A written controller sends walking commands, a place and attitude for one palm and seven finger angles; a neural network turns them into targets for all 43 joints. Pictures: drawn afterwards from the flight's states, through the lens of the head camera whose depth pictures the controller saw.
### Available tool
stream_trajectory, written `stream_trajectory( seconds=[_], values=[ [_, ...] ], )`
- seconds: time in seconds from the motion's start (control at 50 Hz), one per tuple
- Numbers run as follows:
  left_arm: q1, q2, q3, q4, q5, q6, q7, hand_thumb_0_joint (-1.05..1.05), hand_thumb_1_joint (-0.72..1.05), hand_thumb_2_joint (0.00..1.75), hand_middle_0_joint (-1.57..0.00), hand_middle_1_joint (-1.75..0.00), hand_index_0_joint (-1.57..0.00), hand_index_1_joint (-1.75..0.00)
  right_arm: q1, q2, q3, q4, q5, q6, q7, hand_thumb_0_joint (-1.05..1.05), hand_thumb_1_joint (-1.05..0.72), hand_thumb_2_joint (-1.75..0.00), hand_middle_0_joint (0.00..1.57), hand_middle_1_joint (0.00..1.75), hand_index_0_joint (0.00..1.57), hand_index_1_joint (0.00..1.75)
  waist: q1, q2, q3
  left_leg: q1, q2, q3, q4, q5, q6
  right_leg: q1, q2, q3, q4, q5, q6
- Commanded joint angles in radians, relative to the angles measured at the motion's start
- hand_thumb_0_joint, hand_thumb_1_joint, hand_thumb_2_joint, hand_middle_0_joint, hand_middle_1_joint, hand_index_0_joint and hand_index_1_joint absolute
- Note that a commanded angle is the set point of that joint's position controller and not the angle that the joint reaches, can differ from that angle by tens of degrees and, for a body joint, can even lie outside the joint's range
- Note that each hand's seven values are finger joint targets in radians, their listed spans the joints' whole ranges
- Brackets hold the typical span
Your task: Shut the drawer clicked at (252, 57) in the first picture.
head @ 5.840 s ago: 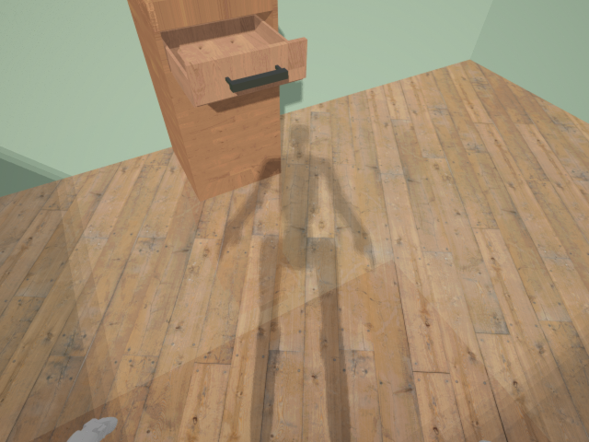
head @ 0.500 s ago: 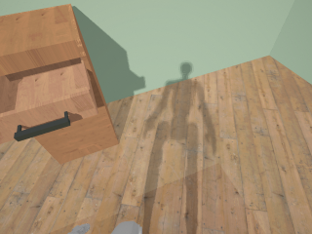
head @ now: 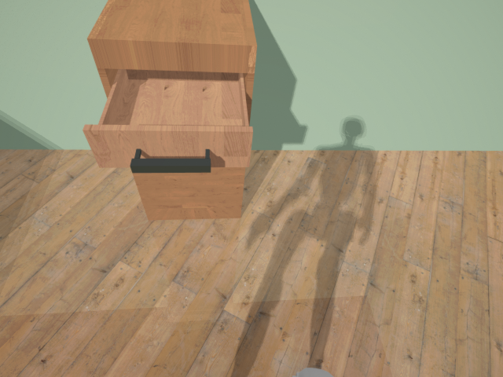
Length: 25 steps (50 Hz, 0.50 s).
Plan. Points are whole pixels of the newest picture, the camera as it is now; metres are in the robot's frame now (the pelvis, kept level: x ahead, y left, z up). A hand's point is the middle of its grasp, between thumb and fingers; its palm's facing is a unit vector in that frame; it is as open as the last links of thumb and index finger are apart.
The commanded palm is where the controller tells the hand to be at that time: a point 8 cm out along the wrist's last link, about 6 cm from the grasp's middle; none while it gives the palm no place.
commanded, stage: turn to face it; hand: left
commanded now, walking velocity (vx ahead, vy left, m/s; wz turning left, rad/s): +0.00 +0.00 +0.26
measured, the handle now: (172, 159) +0.58 +0.23 -0.07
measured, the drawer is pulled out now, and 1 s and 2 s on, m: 0.25 0.25 0.25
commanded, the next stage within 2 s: take the last steps up to it in 0.10 s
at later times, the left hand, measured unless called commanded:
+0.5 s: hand out of the picture -0.02 +0.12 -0.15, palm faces +0.17 -0.96 -0.22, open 7.4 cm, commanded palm none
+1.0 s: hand out of the picture +0.04 +0.21 -0.18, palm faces +0.19 -0.97 -0.16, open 7.4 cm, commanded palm none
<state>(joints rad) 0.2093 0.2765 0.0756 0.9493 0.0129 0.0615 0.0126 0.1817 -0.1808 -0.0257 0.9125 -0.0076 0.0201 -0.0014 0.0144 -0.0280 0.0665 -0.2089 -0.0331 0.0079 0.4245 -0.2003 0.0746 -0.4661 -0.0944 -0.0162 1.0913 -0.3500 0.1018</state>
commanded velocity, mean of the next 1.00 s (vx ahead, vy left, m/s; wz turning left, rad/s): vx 0.24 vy -0.02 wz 0.05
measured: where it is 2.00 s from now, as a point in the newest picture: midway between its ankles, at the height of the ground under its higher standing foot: (230, 369)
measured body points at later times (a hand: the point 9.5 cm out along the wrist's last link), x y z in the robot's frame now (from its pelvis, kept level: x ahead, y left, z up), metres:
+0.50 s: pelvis -0.01 -0.05 +0.00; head -0.02 -0.08 +0.45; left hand -0.03 +0.17 -0.14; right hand +0.02 -0.30 -0.16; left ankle +0.00 +0.09 -0.66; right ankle -0.02 -0.15 -0.75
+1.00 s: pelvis +0.11 +0.04 +0.00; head +0.11 +0.06 +0.45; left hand +0.03 +0.26 -0.17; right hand +0.21 -0.18 -0.14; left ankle +0.08 +0.14 -0.75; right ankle +0.09 -0.09 -0.66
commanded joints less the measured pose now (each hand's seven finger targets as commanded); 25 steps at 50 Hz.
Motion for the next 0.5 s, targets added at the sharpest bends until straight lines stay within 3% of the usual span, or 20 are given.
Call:
stream_trajectory(
  seconds=[0.0, 0.12, 0.18, 0.24, 0.26, 0.28, 0.3, 0.32, 0.34, 0.38, 0.42, 0.48],
  values=[
    [-0.018, 0.052, 0.004, -0.07, 0.001, -0.017, 0.012, 0.0, 0.9, 0.9, -0.2, -0.3, -0.2, -0.3, 0.079, -0.2, -0.057, -0.026, -0.008, -0.014, -0.018, 0.0, -0.9, -0.9, 0.2, 0.3, 0.2, 0.3, -0.038, 0.145, -0.087, 0.136, 0.268, -0.256, -0.135, 0.344, 0.092, -0.057, -0.002, 0.016, -0.058, -0.016, -0.002],
    [-0.063, 0.02, -0.004, -0.083, -0.001, -0.021, 0.016, 0.0, 0.9, 0.9, -0.2, -0.3, -0.2, -0.3, 0.095, -0.192, -0.061, -0.002, -0.017, -0.006, -0.02, 0.0, -0.9, -0.9, 0.2, 0.3, 0.2, 0.3, -0.051, 0.144, -0.065, 0.071, 0.269, -0.341, -0.145, 0.222, 0.115, 0.031, 0.03, 0.015, -0.236, -0.087, -0.029],
    [-0.022, 0.005, -0.008, -0.067, -0.005, -0.029, 0.02, 0.0, 0.9, 0.9, -0.2, -0.3, -0.2, -0.3, 0.076, -0.187, -0.059, 0.007, -0.018, -0.004, -0.019, 0.0, -0.9, -0.9, 0.2, 0.3, 0.2, 0.3, -0.032, 0.165, -0.081, 0.018, 0.255, -0.351, -0.129, 0.228, 0.11, 0.14, 0.055, 0.006, -0.355, -0.071, -0.046],
    [0.082, -0.003, -0.013, -0.021, 0.0, -0.05, 0.013, 0.0, 0.9, 0.9, -0.2, -0.3, -0.2, -0.3, 0.063, -0.169, -0.054, 0.022, -0.012, -0.005, -0.014, 0.0, -0.9, -0.9, 0.2, 0.3, 0.2, 0.3, 0.008, 0.123, -0.119, -0.106, 0.196, -0.326, -0.108, -0.142, 0.058, 0.37, 0.076, -0.018, -0.617, 0.048, -0.058],
    [0.118, 0.02, -0.008, -0.004, 0.008, -0.059, 0.013, 0.0, 0.9, 0.9, -0.2, -0.3, -0.2, -0.3, 0.07, -0.135, -0.051, 0.027, -0.009, -0.006, -0.011, 0.0, -0.9, -0.9, 0.2, 0.3, 0.2, 0.3, 0.023, 0.049, -0.1, -0.225, 0.134, -0.277, -0.051, -0.284, 0.012, 0.492, 0.037, 0.021, -0.736, 0.028, -0.071],
    [0.167, 0.09, 0.007, 0.003, 0.024, -0.069, 0.018, 0.0, 0.9, 0.9, -0.2, -0.3, -0.2, -0.3, 0.08, -0.072, -0.039, 0.017, -0.001, -0.007, -0.009, 0.0, -0.9, -0.9, 0.2, 0.3, 0.2, 0.3, 0.041, -0.176, -0.082, -0.412, 0.012, -0.143, 0.2, -0.355, -0.05, 0.572, -0.162, 0.293, -0.885, -0.242, -0.142],
    [0.178, 0.145, 0.015, -0.015, 0.017, -0.064, 0.02, 0.0, 0.9, 0.9, -0.2, -0.3, -0.2, -0.3, 0.029, -0.091, -0.045, -0.017, -0.011, -0.005, -0.004, 0.0, -0.9, -0.9, 0.2, 0.3, 0.2, 0.3, 0.067, -0.274, 0.02, -0.477, -0.02, -0.05, 0.399, -0.358, -0.078, 0.408, -0.339, 0.505, -1.028, -0.454, -0.229],
    [0.134, 0.127, 0.008, -0.028, 0.01, -0.064, 0.022, 0.0, 0.9, 0.9, -0.2, -0.3, -0.2, -0.3, 0.018, -0.13, -0.061, -0.018, -0.023, 0.001, 0.007, 0.0, -0.9, -0.9, 0.2, 0.3, 0.2, 0.3, 0.034, -0.148, 0.073, -0.453, 0.019, -0.073, 0.527, -0.3, -0.072, 0.266, -0.348, 0.473, -1.063, -0.469, -0.252],
    [0.097, 0.092, 0.01, -0.024, 0.006, -0.08, 0.024, 0.0, 0.9, 0.9, -0.2, -0.3, -0.2, -0.3, 0.064, -0.125, -0.063, 0.01, -0.026, 0.007, 0.011, 0.0, -0.9, -0.9, 0.2, 0.3, 0.2, 0.3, 0.0, -0.178, 0.073, -0.449, 0.04, -0.082, 0.576, -0.232, -0.07, 0.262, -0.301, 0.447, -1.069, -0.448, -0.226],
    [0.085, 0.021, -0.015, -0.007, 0.0, -0.102, 0.015, 0.0, 0.9, 0.9, -0.2, -0.3, -0.2, -0.3, 0.113, -0.102, -0.066, 0.065, -0.027, 0.008, 0.021, 0.0, -0.9, -0.9, 0.2, 0.3, 0.2, 0.3, -0.035, -0.09, 0.115, -0.401, 0.065, -0.053, 0.647, -0.087, -0.083, 0.227, -0.193, 0.25, -1.023, -0.236, -0.177],
    [0.13, -0.001, -0.021, 0.015, -0.002, -0.116, 0.009, 0.0, 0.9, 0.9, -0.2, -0.3, -0.2, -0.3, 0.152, -0.073, -0.063, 0.088, -0.025, 0.002, 0.022, 0.0, -0.9, -0.9, 0.2, 0.3, 0.2, 0.3, -0.032, -0.09, 0.073, -0.397, 0.067, -0.026, 0.67, -0.014, -0.096, 0.289, -0.143, 0.133, -0.989, -0.08, -0.164],
    [0.204, -0.019, -0.027, 0.05, 0.002, -0.127, 0.009, 0.0, 0.9, 0.9, -0.2, -0.3, -0.2, -0.3, 0.117, -0.073, -0.065, 0.084, -0.023, -0.001, 0.024, 0.0, -0.9, -0.9, 0.2, 0.3, 0.2, 0.3, -0.01, -0.109, 0.076, -0.42, 0.09, -0.017, 0.661, 0.03, -0.107, 0.326, -0.147, 0.112, -0.999, -0.051, -0.178]
  ],
)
